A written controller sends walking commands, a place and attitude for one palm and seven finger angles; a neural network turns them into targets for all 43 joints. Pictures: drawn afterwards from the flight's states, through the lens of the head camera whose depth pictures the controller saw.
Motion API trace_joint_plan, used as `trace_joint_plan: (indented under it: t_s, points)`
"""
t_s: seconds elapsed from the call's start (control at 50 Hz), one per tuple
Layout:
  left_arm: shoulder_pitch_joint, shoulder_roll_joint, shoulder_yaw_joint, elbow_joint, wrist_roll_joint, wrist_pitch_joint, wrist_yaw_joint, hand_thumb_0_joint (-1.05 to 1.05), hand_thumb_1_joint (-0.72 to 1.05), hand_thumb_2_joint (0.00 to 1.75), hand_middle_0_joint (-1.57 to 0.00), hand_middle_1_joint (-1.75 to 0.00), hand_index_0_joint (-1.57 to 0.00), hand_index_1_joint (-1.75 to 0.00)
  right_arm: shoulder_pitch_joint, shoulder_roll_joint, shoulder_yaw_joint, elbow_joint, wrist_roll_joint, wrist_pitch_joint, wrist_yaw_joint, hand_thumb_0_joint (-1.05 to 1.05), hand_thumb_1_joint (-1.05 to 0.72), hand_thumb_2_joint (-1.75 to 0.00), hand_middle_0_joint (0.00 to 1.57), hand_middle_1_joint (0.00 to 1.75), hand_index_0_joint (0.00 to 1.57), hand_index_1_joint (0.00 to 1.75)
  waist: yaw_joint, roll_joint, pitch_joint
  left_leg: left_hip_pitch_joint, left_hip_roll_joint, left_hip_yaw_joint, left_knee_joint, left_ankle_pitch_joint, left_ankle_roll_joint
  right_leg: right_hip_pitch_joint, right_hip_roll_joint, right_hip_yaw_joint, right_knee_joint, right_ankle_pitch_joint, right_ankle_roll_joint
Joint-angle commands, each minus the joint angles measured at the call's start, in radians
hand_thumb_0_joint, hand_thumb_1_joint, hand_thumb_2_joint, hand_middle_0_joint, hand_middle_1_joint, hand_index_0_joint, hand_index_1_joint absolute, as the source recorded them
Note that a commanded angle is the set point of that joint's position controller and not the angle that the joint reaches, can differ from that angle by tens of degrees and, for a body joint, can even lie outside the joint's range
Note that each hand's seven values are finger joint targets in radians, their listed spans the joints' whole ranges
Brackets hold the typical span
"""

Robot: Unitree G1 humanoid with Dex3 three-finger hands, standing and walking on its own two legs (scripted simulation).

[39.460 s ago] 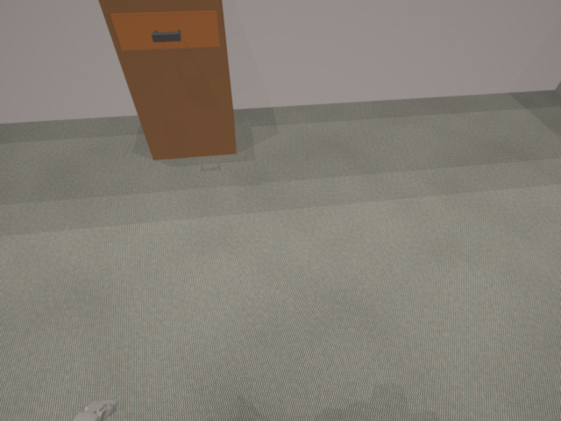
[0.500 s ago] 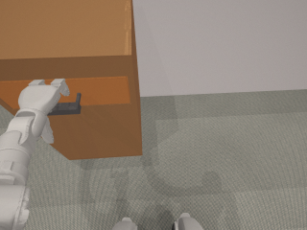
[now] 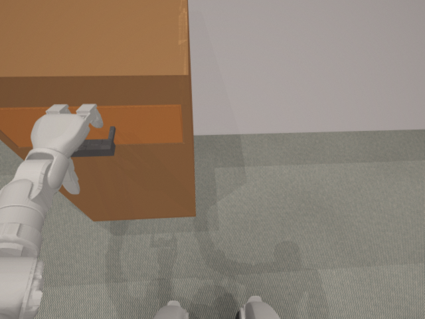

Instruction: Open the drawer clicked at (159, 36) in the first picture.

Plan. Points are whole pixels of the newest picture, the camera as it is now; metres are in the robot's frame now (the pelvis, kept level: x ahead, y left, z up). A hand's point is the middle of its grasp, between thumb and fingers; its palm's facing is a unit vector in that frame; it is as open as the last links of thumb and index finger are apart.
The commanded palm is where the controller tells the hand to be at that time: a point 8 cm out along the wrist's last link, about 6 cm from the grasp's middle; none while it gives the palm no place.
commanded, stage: lower the fingers behind the handle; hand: left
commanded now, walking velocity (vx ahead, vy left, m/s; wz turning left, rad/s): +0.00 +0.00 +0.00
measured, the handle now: (90, 139) +0.49 +0.30 -0.04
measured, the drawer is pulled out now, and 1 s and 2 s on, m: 0.00 0.00 0.00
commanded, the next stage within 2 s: lift the hand off the handle in 1.50 s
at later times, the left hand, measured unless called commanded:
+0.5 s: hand (80, 157) +0.43 +0.30 -0.02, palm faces -0.09 -0.02 -1.00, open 13.9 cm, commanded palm +0.41 +0.30 +0.03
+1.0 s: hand (81, 161) +0.43 +0.30 -0.03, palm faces -0.06 +0.02 -1.00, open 13.9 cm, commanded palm +0.41 +0.30 +0.00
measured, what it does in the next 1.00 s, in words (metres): stands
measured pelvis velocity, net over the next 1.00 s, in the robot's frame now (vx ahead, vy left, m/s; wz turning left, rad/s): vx -0.02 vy -0.01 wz -0.02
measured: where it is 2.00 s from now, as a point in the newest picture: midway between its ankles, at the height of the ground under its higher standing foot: outside the picture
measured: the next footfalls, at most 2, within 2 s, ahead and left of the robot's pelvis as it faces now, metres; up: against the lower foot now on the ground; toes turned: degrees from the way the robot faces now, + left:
none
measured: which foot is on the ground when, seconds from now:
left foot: down 0.00-1.00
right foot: down 0.00-1.00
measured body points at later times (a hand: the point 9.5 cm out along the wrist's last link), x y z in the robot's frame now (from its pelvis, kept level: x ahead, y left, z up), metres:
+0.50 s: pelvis -0.01 +0.00 -0.02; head +0.11 +0.01 +0.42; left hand +0.43 +0.29 +0.04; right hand +0.04 -0.28 -0.15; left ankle -0.02 +0.11 -0.68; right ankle +0.03 -0.14 -0.68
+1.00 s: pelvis -0.02 -0.01 -0.04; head +0.11 -0.01 +0.39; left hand +0.43 +0.29 +0.02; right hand +0.04 -0.29 -0.17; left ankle -0.02 +0.11 -0.68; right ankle +0.03 -0.15 -0.68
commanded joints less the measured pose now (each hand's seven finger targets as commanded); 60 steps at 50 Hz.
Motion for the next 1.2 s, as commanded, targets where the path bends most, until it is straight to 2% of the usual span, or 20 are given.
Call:
trace_joint_plan:
  t_s: [0.0, 0.02, 0.1, 0.16, 0.22, 0.28, 0.32, 0.36, 0.42, 0.46, 0.52, 0.64, 0.72, 0.76, 0.8, 0.9, 1.02, 1.06, 1.12, 1.18]
  points:
    - [-0.287, 0.349, 0.198, -0.085, 0.011, 0.028, 0.124, 0.0, -0.5, 0.3, -0.3, -1.2, -0.3, -1.2, 0.079, -0.178, -0.04, -0.055, -0.016, 0.004, 0.019, 0.0, -0.9, -0.9, 0.2, 0.3, 0.2, 0.3, 0.026, 0.115, -0.312, 0.141, -0.027, 0.035, -0.092, 0.373, 0.004, 0.116, 0.05, -0.047, -0.01, 0.189, -0.076]
    - [-0.288, 0.401, 0.237, -0.083, 0.015, 0.046, 0.144, 0.0, -0.5, 0.3, -0.3, -1.2, -0.3, -1.2, 0.071, -0.186, -0.036, -0.056, -0.021, 0.01, 0.029, 0.0, -0.9, -0.9, 0.2, 0.3, 0.2, 0.3, 0.045, 0.118, -0.331, 0.111, -0.033, 0.042, -0.088, 0.374, 0.006, 0.145, 0.049, -0.041, 0.0, 0.201, -0.075]
    - [-0.293, 0.405, 0.222, -0.113, 0.05, 0.122, 0.202, 0.0, -0.5, 0.3, -0.3, -1.2, -0.3, -1.2, 0.061, -0.188, -0.036, -0.088, -0.026, 0.022, 0.048, 0.0, -0.9, -0.9, 0.2, 0.3, 0.2, 0.3, 0.054, 0.133, -0.454, 0.135, -0.034, 0.058, -0.072, 0.433, 0.003, 0.206, 0.052, -0.039, 0.026, 0.278, -0.068]
    - [-0.336, 0.37, 0.19, -0.154, 0.039, 0.137, 0.188, 0.0, -0.5, 0.3, -0.3, -1.2, -0.3, -1.2, 0.086, -0.195, -0.05, -0.083, -0.024, 0.02, 0.041, 0.0, -0.9, -0.9, 0.2, 0.3, 0.2, 0.3, 0.016, 0.099, -0.536, 0.194, -0.02, 0.052, -0.058, 0.48, 0.007, 0.221, 0.052, -0.037, 0.024, 0.319, -0.057]
    - [-0.366, 0.284, 0.124, -0.192, 0.009, 0.114, 0.148, 0.0, -0.5, 0.3, -0.3, -1.2, -0.3, -1.2, 0.104, -0.19, -0.062, -0.073, -0.023, 0.008, 0.024, 0.0, -0.9, -0.9, 0.2, 0.3, 0.2, 0.3, -0.028, 0.077, -0.548, 0.247, -0.009, 0.042, -0.054, 0.498, 0.011, 0.202, 0.051, -0.038, 0.002, 0.315, -0.052]
    - [-0.358, 0.262, 0.101, -0.146, -0.001, 0.088, 0.113, 0.0, -0.5, 0.3, -0.3, -1.2, -0.3, -1.2, 0.105, -0.188, -0.061, -0.046, -0.018, 0.003, 0.004, 0.0, -0.9, -0.9, 0.2, 0.3, 0.2, 0.3, -0.05, 0.018, -0.435, 0.197, -0.007, 0.037, -0.061, 0.402, 0.019, 0.154, 0.049, -0.038, -0.016, 0.252, -0.05]
    - [-0.39, 0.231, 0.073, -0.138, 0.004, 0.067, 0.104, 0.0, -0.5, 0.3, -0.3, -1.2, -0.3, -1.2, 0.104, -0.183, -0.058, -0.036, -0.017, -0.003, -0.001, 0.0, -0.9, -0.9, 0.2, 0.3, 0.2, 0.3, -0.06, 0.048, -0.38, 0.178, -0.008, 0.033, -0.063, 0.362, 0.02, 0.103, 0.047, -0.04, -0.019, 0.208, -0.057]
    - [-0.362, 0.283, 0.114, -0.104, 0.015, 0.052, 0.108, 0.0, -0.5, 0.3, -0.3, -1.2, -0.3, -1.2, 0.1, -0.188, -0.054, -0.023, -0.018, -0.003, 0.002, 0.0, -0.9, -0.9, 0.2, 0.3, 0.2, 0.3, -0.037, 0.072, -0.348, 0.151, -0.01, 0.032, -0.053, 0.339, 0.017, 0.069, 0.047, -0.039, -0.003, 0.18, -0.063]
    - [-0.335, 0.293, 0.141, -0.089, 0.024, 0.038, 0.13, 0.0, -0.5, 0.3, -0.3, -1.2, -0.3, -1.2, 0.094, -0.182, -0.049, -0.028, -0.025, 0.0, 0.014, 0.0, -0.9, -0.9, 0.2, 0.3, 0.2, 0.3, -0.013, 0.108, -0.369, 0.126, -0.014, 0.034, -0.035, 0.364, 0.013, 0.059, 0.049, -0.041, 0.027, 0.188, -0.072]
    - [-0.298, 0.329, 0.175, -0.064, 0.029, 0.039, 0.152, 0.0, -0.5, 0.3, -0.3, -1.2, -0.3, -1.2, 0.085, -0.187, -0.045, -0.035, -0.027, 0.003, 0.024, 0.0, -0.9, -0.9, 0.2, 0.3, 0.2, 0.3, 0.005, 0.09, -0.378, 0.081, -0.017, 0.036, -0.021, 0.346, 0.013, 0.067, 0.049, -0.038, 0.048, 0.188, -0.07]
    - [-0.293, 0.367, 0.216, -0.092, 0.036, 0.046, 0.184, 0.0, -0.5, 0.3, -0.3, -1.2, -0.3, -1.2, 0.076, -0.19, -0.044, -0.045, -0.035, 0.008, 0.037, 0.0, -0.9, -0.9, 0.2, 0.3, 0.2, 0.3, 0.027, 0.111, -0.454, 0.064, -0.021, 0.046, 0.004, 0.386, 0.013, 0.101, 0.048, -0.032, 0.082, 0.237, -0.07]
    - [-0.298, 0.345, 0.197, -0.119, 0.044, 0.078, 0.217, 0.0, -0.5, 0.3, -0.3, -1.2, -0.3, -1.2, 0.082, -0.195, -0.053, -0.047, -0.035, 0.008, 0.04, 0.0, -0.9, -0.9, 0.2, 0.3, 0.2, 0.3, 0.005, 0.091, -0.527, 0.086, -0.015, 0.046, 0.03, 0.409, 0.013, 0.098, 0.047, -0.033, 0.101, 0.266, -0.059]
    - [-0.281, 0.32, 0.18, -0.068, 0.021, 0.104, 0.207, 0.0, -0.5, 0.3, -0.3, -1.2, -0.3, -1.2, 0.081, -0.197, -0.05, -0.036, -0.032, 0.008, 0.036, 0.0, -0.9, -0.9, 0.2, 0.3, 0.2, 0.3, -0.009, 0.036, -0.483, 0.04, -0.019, 0.05, 0.029, 0.358, 0.021, 0.107, 0.044, -0.028, 0.089, 0.251, -0.054]
    - [-0.297, 0.354, 0.183, -0.038, 0.025, 0.112, 0.194, 0.0, -0.5, 0.3, -0.3, -1.2, -0.3, -1.2, 0.081, -0.201, -0.044, -0.031, -0.027, 0.007, 0.031, 0.0, -0.9, -0.9, 0.2, 0.3, 0.2, 0.3, -0.01, 0.017, -0.448, -0.004, -0.02, 0.051, 0.028, 0.302, 0.025, 0.102, 0.041, -0.023, 0.087, 0.219, -0.05]
    - [-0.281, 0.367, 0.185, -0.019, 0.03, 0.117, 0.182, 0.0, -0.5, 0.3, -0.3, -1.2, -0.3, -1.2, 0.075, -0.202, -0.038, -0.036, -0.026, 0.007, 0.029, 0.0, -0.9, -0.9, 0.2, 0.3, 0.2, 0.3, 0.002, 0.031, -0.436, -0.022, -0.026, 0.055, 0.027, 0.278, 0.026, 0.104, 0.04, -0.019, 0.087, 0.205, -0.052]
    - [-0.292, 0.329, 0.144, 0.016, 0.033, 0.102, 0.156, 0.0, -0.5, 0.3, -0.3, -1.2, -0.3, -1.2, 0.074, -0.197, -0.034, -0.046, -0.02, -0.002, 0.025, 0.0, -0.9, -0.9, 0.2, 0.3, 0.2, 0.3, -0.017, 0.022, -0.396, -0.066, -0.026, 0.056, 0.044, 0.244, 0.028, 0.064, 0.039, -0.018, 0.096, 0.181, -0.052]
    - [-0.307, 0.314, 0.128, 0.055, 0.032, 0.087, 0.14, 0.0, -0.5, 0.3, -0.3, -1.2, -0.3, -1.2, 0.083, -0.196, -0.034, -0.055, -0.016, -0.017, 0.024, 0.0, -0.9, -0.9, 0.2, 0.3, 0.2, 0.3, -0.029, 0.005, -0.393, -0.126, -0.03, 0.059, 0.083, 0.193, 0.032, 0.014, 0.036, -0.014, 0.122, 0.138, -0.052]
    - [-0.307, 0.345, 0.138, 0.079, 0.036, 0.09, 0.138, 0.0, -0.5, 0.3, -0.3, -1.2, -0.3, -1.2, 0.086, -0.203, -0.029, -0.058, -0.013, -0.018, 0.02, 0.0, -0.9, -0.9, 0.2, 0.3, 0.2, 0.3, -0.03, -0.022, -0.382, -0.163, -0.03, 0.055, 0.097, 0.17, 0.033, 0.001, 0.036, -0.014, 0.135, 0.121, -0.05]
    - [-0.32, 0.354, 0.144, 0.058, 0.032, 0.092, 0.133, 0.0, -0.5, 0.3, -0.3, -1.2, -0.3, -1.2, 0.094, -0.202, -0.031, -0.064, -0.013, -0.022, 0.02, 0.0, -0.9, -0.9, 0.2, 0.3, 0.2, 0.3, -0.023, 0.003, -0.437, -0.163, -0.035, 0.058, 0.109, 0.176, 0.033, 0.013, 0.034, -0.009, 0.148, 0.13, -0.051]
    - [-0.329, 0.355, 0.135, 0.056, 0.029, 0.104, 0.128, 0.0, -0.5, 0.3, -0.3, -1.2, -0.3, -1.2, 0.098, -0.202, -0.03, -0.07, -0.009, -0.024, 0.018, 0.0, -0.9, -0.9, 0.2, 0.3, 0.2, 0.3, -0.027, 0.005, -0.436, -0.166, -0.034, 0.059, 0.107, 0.146, 0.033, 0.007, 0.033, -0.01, 0.143, 0.102, -0.046]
